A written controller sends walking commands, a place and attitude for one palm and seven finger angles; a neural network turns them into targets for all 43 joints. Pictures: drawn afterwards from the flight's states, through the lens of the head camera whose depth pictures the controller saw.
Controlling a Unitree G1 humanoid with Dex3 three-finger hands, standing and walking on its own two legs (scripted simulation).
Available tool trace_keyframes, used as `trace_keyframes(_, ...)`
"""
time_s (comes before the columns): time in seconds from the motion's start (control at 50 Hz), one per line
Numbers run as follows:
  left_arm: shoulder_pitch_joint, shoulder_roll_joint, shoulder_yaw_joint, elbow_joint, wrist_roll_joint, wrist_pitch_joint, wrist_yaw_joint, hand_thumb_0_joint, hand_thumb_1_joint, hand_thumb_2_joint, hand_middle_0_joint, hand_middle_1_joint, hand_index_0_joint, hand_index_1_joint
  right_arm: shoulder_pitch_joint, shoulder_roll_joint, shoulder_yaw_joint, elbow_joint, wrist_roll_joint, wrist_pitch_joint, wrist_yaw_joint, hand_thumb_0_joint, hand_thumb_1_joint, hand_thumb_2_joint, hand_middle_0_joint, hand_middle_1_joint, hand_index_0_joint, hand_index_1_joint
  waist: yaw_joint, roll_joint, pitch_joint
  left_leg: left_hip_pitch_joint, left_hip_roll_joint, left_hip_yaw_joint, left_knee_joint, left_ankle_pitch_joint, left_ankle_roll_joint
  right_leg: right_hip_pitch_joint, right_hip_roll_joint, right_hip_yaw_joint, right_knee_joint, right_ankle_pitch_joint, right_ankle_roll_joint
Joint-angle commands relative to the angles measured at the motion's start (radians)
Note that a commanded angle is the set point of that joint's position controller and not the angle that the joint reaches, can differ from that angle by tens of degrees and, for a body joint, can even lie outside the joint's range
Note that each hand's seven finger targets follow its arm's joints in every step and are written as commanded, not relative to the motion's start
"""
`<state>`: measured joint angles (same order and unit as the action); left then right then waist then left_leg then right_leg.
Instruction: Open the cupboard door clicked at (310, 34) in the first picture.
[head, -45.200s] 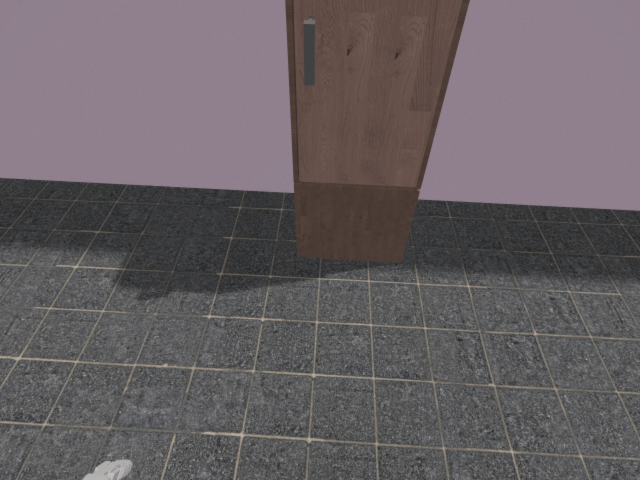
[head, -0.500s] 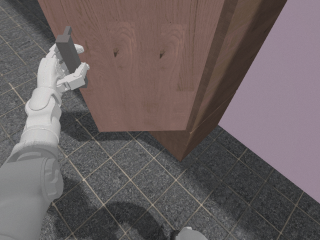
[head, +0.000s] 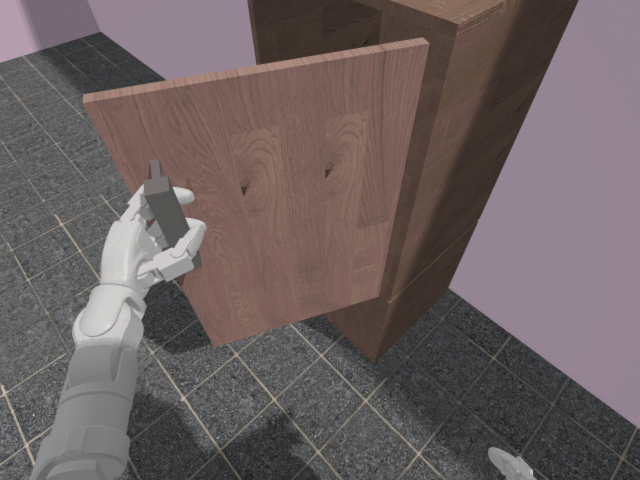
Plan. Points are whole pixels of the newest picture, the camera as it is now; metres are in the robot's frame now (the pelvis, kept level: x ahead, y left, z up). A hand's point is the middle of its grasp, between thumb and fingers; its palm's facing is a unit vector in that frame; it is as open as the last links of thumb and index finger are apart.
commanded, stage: pull the door open along its arc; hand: left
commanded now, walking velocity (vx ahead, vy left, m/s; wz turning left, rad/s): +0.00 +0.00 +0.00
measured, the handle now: (174, 216) +0.42 +0.19 +0.11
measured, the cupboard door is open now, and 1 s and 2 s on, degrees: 66 91 93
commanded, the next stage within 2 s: open thumb and fingers to let go in 0.60 s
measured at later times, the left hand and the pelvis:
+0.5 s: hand (243, 313) +0.28 +0.08 +0.11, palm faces +0.41 -0.91 +0.02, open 6.9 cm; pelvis +0.00 -0.03 +0.01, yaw +3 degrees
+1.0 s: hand (257, 333) +0.26 +0.07 +0.11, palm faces +0.40 -0.92 +0.00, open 8.3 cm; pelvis -0.02 -0.03 +0.01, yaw +5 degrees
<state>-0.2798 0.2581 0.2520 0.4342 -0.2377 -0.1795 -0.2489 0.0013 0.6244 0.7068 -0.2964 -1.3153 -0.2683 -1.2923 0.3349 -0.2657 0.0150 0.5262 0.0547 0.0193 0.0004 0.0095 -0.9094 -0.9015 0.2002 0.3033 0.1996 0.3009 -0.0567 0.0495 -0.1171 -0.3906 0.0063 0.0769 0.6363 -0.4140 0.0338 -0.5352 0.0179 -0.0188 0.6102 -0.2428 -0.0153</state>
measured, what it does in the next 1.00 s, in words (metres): stands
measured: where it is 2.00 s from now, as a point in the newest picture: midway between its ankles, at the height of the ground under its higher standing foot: outside the picture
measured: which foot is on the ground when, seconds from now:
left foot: down 0.00-1.00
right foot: down 0.00-1.00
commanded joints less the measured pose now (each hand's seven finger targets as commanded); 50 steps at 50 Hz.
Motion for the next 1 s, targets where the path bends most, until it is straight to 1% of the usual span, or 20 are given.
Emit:
trace_keyframes(0.0, 0.084, 0.102, 0.133, -0.423, -0.044, -0.019, 0.23, 0.0, 0.9, 0.9, -0.4, -1.35, -0.4, -1.35, -0.135, -0.078, -0.039, -0.162, 0.0, -0.073, 0.007, 0.0, -0.9, -0.9, 0.2, 0.3, 0.2, 0.3, 0.135, -0.077, -0.209, -0.05, -0.007, -0.046, -0.106, 0.437, -0.039, 0.422, -0.018, -0.03, -0.014, 0.392, -0.018)
trace_keyframes(0.08, 0.123, 0.06, 0.099, -0.563, 0.032, 0.013, 0.39, 0.0, 0.9, 0.9, -0.4, -1.35, -0.4, -1.35, -0.177, -0.06, -0.04, -0.147, -0.02, -0.056, -0.003, 0.0, -0.9, -0.9, 0.2, 0.3, 0.2, 0.3, 0.126, -0.124, -0.184, -0.03, -0.009, -0.043, -0.115, 0.36, -0.033, 0.449, -0.024, -0.014, -0.035, 0.338, -0.013)
trace_keyframes(0.16, 0.138, -0.044, -0.004, -0.674, 0.1, 0.07, 0.524, 0.0, 0.9, 0.9, -0.4, -1.35, -0.4, -1.35, -0.23, -0.022, -0.025, -0.143, -0.036, -0.028, -0.016, 0.0, -0.9, -0.9, 0.2, 0.3, 0.2, 0.3, 0.123, -0.056, -0.17, 0.015, -0.012, -0.036, -0.127, 0.339, -0.035, 0.466, -0.035, 0.005, -0.064, 0.314, -0.016)
trace_keyframes(0.18, 0.157, -0.064, -0.03, -0.681, 0.122, 0.087, 0.557, 0.0, 0.9, 0.9, -0.4, -1.35, -0.4, -1.35, -0.239, -0.02, -0.022, -0.14, -0.042, -0.019, -0.019, 0.0, -0.9, -0.9, 0.2, 0.3, 0.2, 0.3, 0.116, -0.082, -0.155, 0.02, -0.011, -0.042, -0.125, 0.328, -0.032, 0.466, -0.035, 0.006, -0.075, 0.303, -0.016)
trace_keyframes(0.2, 0.169, -0.096, -0.064, -0.706, 0.138, 0.103, 0.585, 0.0, 0.9, 0.9, -0.4, -1.35, -0.4, -1.35, -0.255, -0.013, -0.019, -0.141, -0.044, -0.011, -0.019, 0.0, -0.9, -0.9, 0.2, 0.3, 0.2, 0.3, 0.116, -0.055, -0.145, 0.026, -0.011, -0.04, -0.129, 0.323, -0.033, 0.464, -0.039, 0.01, -0.083, 0.296, -0.017)
trace_keyframes(0.24, 0.213, -0.148, -0.12, -0.75, 0.172, 0.138, 0.642, 0.0, 0.9, 0.9, -0.4, -1.35, -0.4, -1.35, -0.272, -0.003, -0.013, -0.143, -0.054, 0.005, -0.019, 0.0, -0.9, -0.9, 0.2, 0.3, 0.2, 0.3, 0.115, -0.048, -0.129, 0.04, -0.011, -0.043, -0.132, 0.327, -0.033, 0.467, -0.043, 0.005, -0.091, 0.294, -0.019)
trace_keyframes(0.26, 0.231, -0.167, -0.143, -0.779, 0.19, 0.152, 0.67, 0.0, 0.9, 0.9, -0.4, -1.35, -0.4, -1.35, -0.278, -0.002, -0.012, -0.148, -0.061, 0.013, -0.019, 0.0, -0.9, -0.9, 0.2, 0.3, 0.2, 0.3, 0.119, -0.042, -0.148, 0.046, -0.013, -0.044, -0.127, 0.339, -0.032, 0.482, -0.045, 0.01, -0.089, 0.312, -0.019)
trace_keyframes(0.28, 0.241, -0.178, -0.165, -0.769, 0.214, 0.167, 0.698, 0.0, 0.9, 0.9, -0.4, -1.35, -0.4, -1.35, -0.284, -0.003, -0.011, -0.143, -0.064, 0.023, -0.019, 0.0, -0.9, -0.9, 0.2, 0.3, 0.2, 0.3, 0.107, -0.085, -0.129, 0.037, -0.009, -0.053, -0.123, 0.326, -0.03, 0.477, -0.047, 0.011, -0.097, 0.297, -0.021)
trace_keyframes(0.3, 0.263, -0.208, -0.198, -0.778, 0.222, 0.18, 0.713, 0.0, 0.9, 0.9, -0.4, -1.35, -0.4, -1.35, -0.293, -0.003, -0.011, -0.147, -0.069, 0.031, -0.019, 0.0, -0.9, -0.9, 0.2, 0.3, 0.2, 0.3, 0.108, -0.086, -0.123, 0.043, -0.009, -0.054, -0.127, 0.315, -0.029, 0.475, -0.049, 0.013, -0.101, 0.285, -0.019)
trace_keyframes(0.4, 0.312, -0.268, -0.316, -0.832, 0.272, 0.194, 0.722, 0.0, 0.9, 0.9, -0.4, -1.35, -0.4, -1.35, -0.302, 0.001, -0.013, -0.149, -0.082, 0.053, -0.028, 0.0, -0.9, -0.9, 0.2, 0.3, 0.2, 0.3, 0.089, -0.103, -0.116, 0.073, -0.008, -0.056, -0.115, 0.314, -0.022, 0.479, -0.057, 0.027, -0.109, 0.308, -0.018)
trace_keyframes(0.48, 0.425, -0.355, -0.437, -0.901, 0.29, 0.185, 0.709, 0.0, 0.9, 0.9, -0.4, -1.35, -0.4, -1.35, -0.304, 0.007, -0.019, -0.165, -0.084, 0.055, -0.019, 0.0, -0.9, -0.9, 0.2, 0.3, 0.2, 0.3, 0.096, -0.089, -0.127, 0.096, -0.007, -0.063, -0.102, 0.354, -0.023, 0.486, -0.056, 0.012, -0.083, 0.369, -0.023)
trace_keyframes(0.5, 0.432, -0.35, -0.448, -0.923, 0.292, 0.18, 0.709, 0.0, 0.9, 0.9, -0.4, -1.35, -0.4, -1.35, -0.303, 0.008, -0.021, -0.164, -0.082, 0.054, -0.017, 0.0, -0.9, -0.9, 0.2, 0.3, 0.2, 0.3, 0.089, -0.107, -0.123, 0.097, -0.005, -0.067, -0.096, 0.354, -0.022, 0.48, -0.057, 0.012, -0.081, 0.375, -0.021)
trace_keyframes(0.58, 0.491, -0.428, -0.559, -0.968, 0.316, 0.176, 0.721, 0.0, 0.9, 0.9, -0.4, -1.35, -0.4, -1.35, -0.312, 0.012, -0.025, -0.175, -0.086, 0.036, -0.007, 0.0, -0.9, -0.9, 0.2, 0.3, 0.2, 0.3, 0.087, -0.138, -0.089, 0.101, -0.009, -0.078, -0.072, 0.341, -0.017, 0.445, -0.058, 0.008, -0.083, 0.338, -0.021)
trace_keyframes(0.6, 0.489, -0.438, -0.571, -0.971, 0.312, 0.174, 0.728, 0.0, 0.9, 0.9, -0.4, -1.35, -0.4, -1.35, -0.313, 0.013, -0.025, -0.172, -0.085, 0.03, -0.003, 0.0, -0.9, -0.9, 0.2, 0.3, 0.2, 0.3, 0.081, -0.138, -0.085, 0.101, -0.008, -0.08, -0.066, 0.336, -0.017, 0.435, -0.06, 0.008, -0.084, 0.331, -0.019)
trace_keyframes(0.66, 0.368, -0.394, -0.518, -0.927, 0.296, 0.173, 0.755, 0.0, 0.9, 0.9, -0.4, -1.35, -0.4, -1.35, -0.333, 0.012, -0.019, -0.152, -0.084, 0.022, -0.015, 0.0, -0.9, -0.9, 0.2, 0.3, 0.2, 0.3, 0.077, -0.141, -0.056, 0.086, -0.024, -0.082, -0.055, 0.261, -0.019, 0.402, -0.068, 0.032, -0.123, 0.208, -0.014)
trace_keyframes(0.68, 0.263, -0.356, -0.486, -0.905, 0.297, 0.171, 0.767, 0.0, 0.9, 0.9, -0.4, -1.35, -0.4, -1.35, -0.341, 0.009, -0.014, -0.137, -0.084, 0.023, -0.023, 0.0, -0.9, -0.9, 0.2, 0.3, 0.2, 0.3, 0.069, -0.124, -0.035, 0.087, -0.029, -0.085, -0.057, 0.235, -0.017, 0.378, -0.069, 0.038, -0.141, 0.138, -0.017)
trace_keyframes(0.74, 0.286, -0.381, -0.487, -0.852, 0.298, 0.174, 0.781, 0.0, 0.69, 0.81, -0.385, -1.327, -0.385, -1.327, -0.343, 0.016, -0.014, -0.132, -0.091, 0.014, -0.028, 0.0, -0.9, -0.9, 0.2, 0.3, 0.2, 0.3, 0.086, -0.132, -0.069, 0.093, -0.035, -0.081, -0.054, 0.233, -0.016, 0.392, -0.077, 0.049, -0.151, 0.121, -0.011)
trace_keyframes(0.8, 0.25, -0.396, -0.505, -0.818, 0.302, 0.175, 0.776, 0.0, 0.48, 0.72, -0.37, -1.305, -0.37, -1.305, -0.338, 0.018, -0.013, -0.124, -0.089, 0.016, -0.031, 0.0, -0.9, -0.9, 0.2, 0.3, 0.2, 0.3, 0.083, -0.15, -0.073, 0.101, -0.033, -0.085, -0.07, 0.236, -0.015, 0.394, -0.075, 0.037, -0.149, 0.115, -0.011)
trace_keyframes(0.86, 0.201, -0.375, -0.481, -0.804, 0.293, 0.17, 0.763, 0.0, 0.27, 0.63, -0.355, -1.283, -0.355, -1.283, -0.342, 0.018, -0.009, -0.12, -0.089, 0.02, -0.039, 0.0, -0.9, -0.9, 0.2, 0.3, 0.2, 0.3, 0.082, -0.164, -0.077, 0.1, -0.035, -0.085, -0.082, 0.226, -0.013, 0.407, -0.076, 0.043, -0.163, 0.092, -0.009)
trace_keyframes(0.98, 0.094, -0.388, -0.498, -0.75, 0.304, 0.173, 0.75, 0.0, -0.15, 0.45, -0.325, -1.237, -0.325, -1.237, -0.346, 0.016, -0.002, -0.113, -0.089, 0.022, -0.042, 0.0, -0.9, -0.9, 0.2, 0.3, 0.2, 0.3, 0.074, -0.116, -0.04, 0.114, -0.031, -0.094, -0.104, 0.191, -0.014, 0.36, -0.068, 0.021, -0.17, 0.004, -0.019)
